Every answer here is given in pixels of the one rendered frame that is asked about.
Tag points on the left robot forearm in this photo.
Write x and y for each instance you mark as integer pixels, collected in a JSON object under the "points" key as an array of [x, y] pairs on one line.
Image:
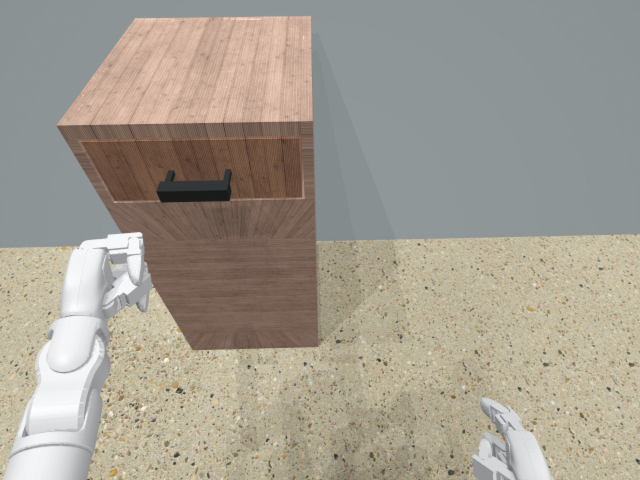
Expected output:
{"points": [[57, 434]]}

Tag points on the handle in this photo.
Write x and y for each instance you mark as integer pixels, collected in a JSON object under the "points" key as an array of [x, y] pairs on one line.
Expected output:
{"points": [[194, 191]]}

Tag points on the robot left hand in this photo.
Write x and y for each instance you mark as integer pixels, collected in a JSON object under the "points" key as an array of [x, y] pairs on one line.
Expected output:
{"points": [[88, 277]]}

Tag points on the robot right hand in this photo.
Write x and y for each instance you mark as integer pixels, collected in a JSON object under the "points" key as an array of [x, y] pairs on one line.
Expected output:
{"points": [[518, 458]]}

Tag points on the drawer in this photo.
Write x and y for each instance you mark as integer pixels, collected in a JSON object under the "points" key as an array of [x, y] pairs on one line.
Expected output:
{"points": [[261, 166]]}

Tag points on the cabinet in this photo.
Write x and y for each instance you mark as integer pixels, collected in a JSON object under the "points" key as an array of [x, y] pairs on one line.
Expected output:
{"points": [[238, 274]]}

